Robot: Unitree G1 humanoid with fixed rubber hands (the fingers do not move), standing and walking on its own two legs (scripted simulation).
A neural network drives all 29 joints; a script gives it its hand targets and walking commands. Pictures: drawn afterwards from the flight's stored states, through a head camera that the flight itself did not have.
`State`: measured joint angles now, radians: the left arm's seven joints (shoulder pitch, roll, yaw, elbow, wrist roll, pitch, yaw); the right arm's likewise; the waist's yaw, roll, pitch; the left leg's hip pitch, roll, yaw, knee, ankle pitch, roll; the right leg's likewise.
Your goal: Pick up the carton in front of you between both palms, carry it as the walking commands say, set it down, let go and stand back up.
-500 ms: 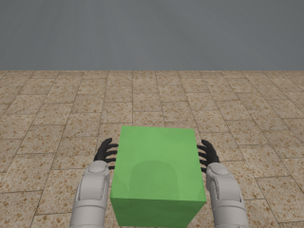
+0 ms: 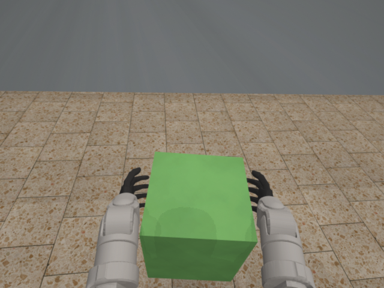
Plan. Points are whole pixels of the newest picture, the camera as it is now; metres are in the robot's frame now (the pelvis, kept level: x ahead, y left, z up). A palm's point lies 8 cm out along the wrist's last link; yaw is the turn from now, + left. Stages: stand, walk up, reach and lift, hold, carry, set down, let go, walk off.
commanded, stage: set down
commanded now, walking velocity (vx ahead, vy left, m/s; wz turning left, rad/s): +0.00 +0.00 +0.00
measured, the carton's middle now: (194, 218) +0.31 +0.00 -0.04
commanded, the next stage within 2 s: none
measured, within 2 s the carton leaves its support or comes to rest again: neither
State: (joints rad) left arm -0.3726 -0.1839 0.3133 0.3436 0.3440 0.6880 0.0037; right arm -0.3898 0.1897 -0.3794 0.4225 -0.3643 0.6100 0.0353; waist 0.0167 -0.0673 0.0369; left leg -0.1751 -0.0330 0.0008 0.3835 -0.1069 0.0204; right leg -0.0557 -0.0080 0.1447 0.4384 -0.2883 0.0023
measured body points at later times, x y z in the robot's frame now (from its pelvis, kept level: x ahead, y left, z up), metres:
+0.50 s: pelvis -0.03 -0.03 -0.08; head +0.20 +0.01 +0.31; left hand +0.37 +0.15 -0.18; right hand +0.38 -0.15 -0.16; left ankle +0.07 +0.10 -0.74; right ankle -0.01 -0.16 -0.74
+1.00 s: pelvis -0.05 -0.02 -0.21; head +0.21 +0.03 +0.15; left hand +0.41 +0.16 -0.32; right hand +0.42 -0.14 -0.30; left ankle +0.07 +0.11 -0.74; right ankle -0.01 -0.16 -0.74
